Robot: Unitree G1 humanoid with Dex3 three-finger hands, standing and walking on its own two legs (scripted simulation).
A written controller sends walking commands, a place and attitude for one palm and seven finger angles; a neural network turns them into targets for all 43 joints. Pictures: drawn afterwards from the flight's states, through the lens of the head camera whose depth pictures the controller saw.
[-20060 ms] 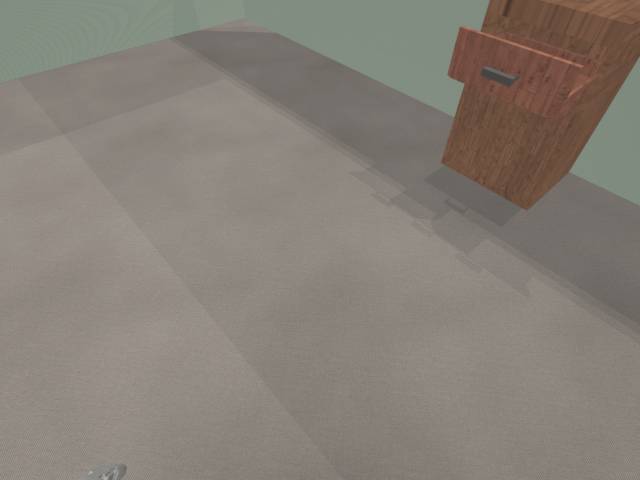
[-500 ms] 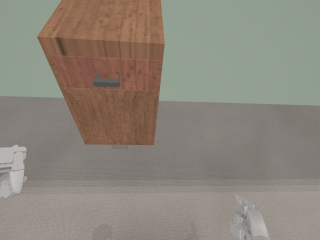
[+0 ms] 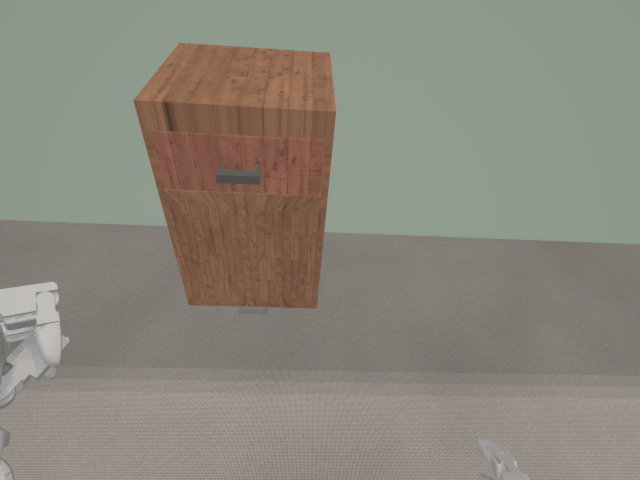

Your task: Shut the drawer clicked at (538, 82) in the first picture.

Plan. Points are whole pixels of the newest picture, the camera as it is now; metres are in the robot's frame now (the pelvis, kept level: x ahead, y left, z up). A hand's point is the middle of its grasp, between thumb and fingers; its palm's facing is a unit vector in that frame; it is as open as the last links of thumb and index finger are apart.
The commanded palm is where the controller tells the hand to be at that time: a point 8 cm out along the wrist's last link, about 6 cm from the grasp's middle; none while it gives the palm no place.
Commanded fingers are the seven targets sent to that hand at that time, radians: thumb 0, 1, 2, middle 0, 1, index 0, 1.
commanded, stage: stop stepping back and stand still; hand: left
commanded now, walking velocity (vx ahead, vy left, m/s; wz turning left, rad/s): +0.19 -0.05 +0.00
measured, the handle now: (239, 172) +0.90 +0.23 -0.12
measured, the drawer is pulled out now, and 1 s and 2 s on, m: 0.00 0.00 0.00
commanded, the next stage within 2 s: let the arm hang, fingers relaxed in 0.94 s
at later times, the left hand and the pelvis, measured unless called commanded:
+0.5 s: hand (5, 375) +0.16 +0.27 +0.18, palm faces +0.44 -0.77 -0.46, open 3.3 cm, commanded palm +0.10 +0.30 +0.19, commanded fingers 0.00 0.90 0.90 -1.40 -1.60 -1.40 -1.60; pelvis -0.02 +0.01 +0.00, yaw +3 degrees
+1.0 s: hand (25, 350) +0.19 +0.27 +0.17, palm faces +0.36 -0.81 -0.47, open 3.3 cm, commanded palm +0.13 +0.31 +0.19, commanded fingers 0.00 0.90 0.90 -1.40 -1.60 -1.40 -1.60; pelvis +0.01 +0.03 +0.01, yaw +2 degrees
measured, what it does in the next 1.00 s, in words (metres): steps on the spot: left foot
